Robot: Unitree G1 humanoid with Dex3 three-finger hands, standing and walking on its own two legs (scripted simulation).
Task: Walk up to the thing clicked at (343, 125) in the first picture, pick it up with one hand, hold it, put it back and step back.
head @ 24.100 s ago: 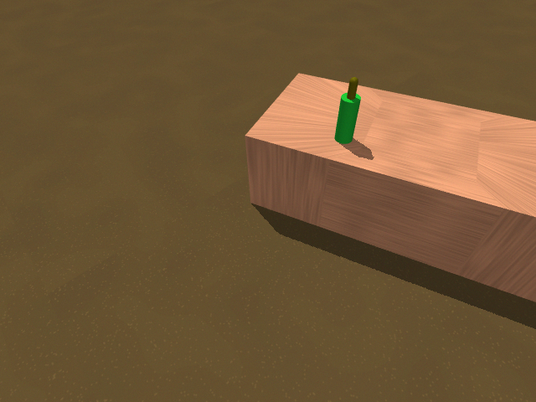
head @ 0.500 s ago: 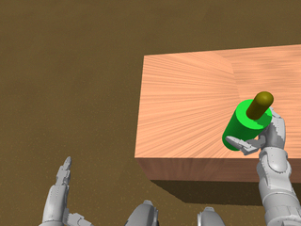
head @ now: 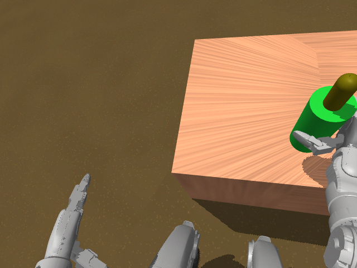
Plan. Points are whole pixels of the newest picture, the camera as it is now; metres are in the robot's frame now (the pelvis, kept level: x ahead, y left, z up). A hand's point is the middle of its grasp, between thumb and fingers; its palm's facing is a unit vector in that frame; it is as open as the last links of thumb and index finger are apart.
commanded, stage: crouch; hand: right
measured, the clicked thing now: (322, 116) +0.46 -0.18 +0.01
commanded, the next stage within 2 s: lower in 0.32 s
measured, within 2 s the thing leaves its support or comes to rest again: neither
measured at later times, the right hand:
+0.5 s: hand (317, 124) +0.48 -0.19 -0.06, palm faces +0.21 +0.98 -0.03, open 10.4 cm
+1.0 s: hand (311, 132) +0.50 -0.20 -0.12, palm faces +0.21 +0.98 -0.01, open 10.4 cm
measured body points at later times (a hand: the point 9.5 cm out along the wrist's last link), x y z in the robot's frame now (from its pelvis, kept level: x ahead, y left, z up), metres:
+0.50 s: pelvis -0.01 +0.01 -0.02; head +0.15 -0.05 +0.39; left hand +0.16 +0.27 +0.04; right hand +0.46 -0.24 -0.05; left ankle +0.04 +0.15 -0.62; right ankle +0.03 -0.13 -0.62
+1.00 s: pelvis -0.02 +0.00 -0.06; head +0.17 -0.09 +0.34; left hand +0.15 +0.26 +0.04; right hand +0.48 -0.25 -0.12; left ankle +0.04 +0.14 -0.62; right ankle +0.02 -0.13 -0.62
